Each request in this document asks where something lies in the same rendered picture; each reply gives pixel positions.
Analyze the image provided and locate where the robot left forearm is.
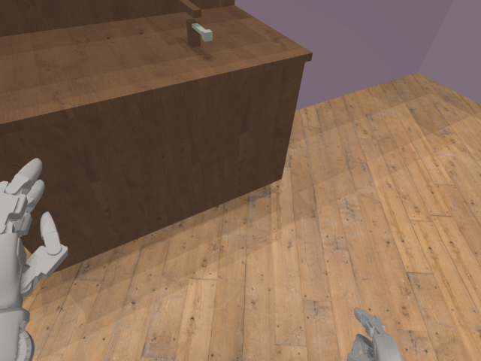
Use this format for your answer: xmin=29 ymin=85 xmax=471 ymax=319
xmin=0 ymin=308 xmax=35 ymax=361

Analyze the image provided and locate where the tap lever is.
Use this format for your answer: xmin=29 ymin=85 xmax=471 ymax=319
xmin=192 ymin=23 xmax=213 ymax=42

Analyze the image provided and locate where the robot left hand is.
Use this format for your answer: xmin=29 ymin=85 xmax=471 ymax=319
xmin=0 ymin=158 xmax=68 ymax=310

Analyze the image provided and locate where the robot right hand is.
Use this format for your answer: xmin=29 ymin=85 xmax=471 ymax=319
xmin=347 ymin=308 xmax=403 ymax=361

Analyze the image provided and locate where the counter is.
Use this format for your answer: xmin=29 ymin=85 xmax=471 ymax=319
xmin=0 ymin=0 xmax=313 ymax=273

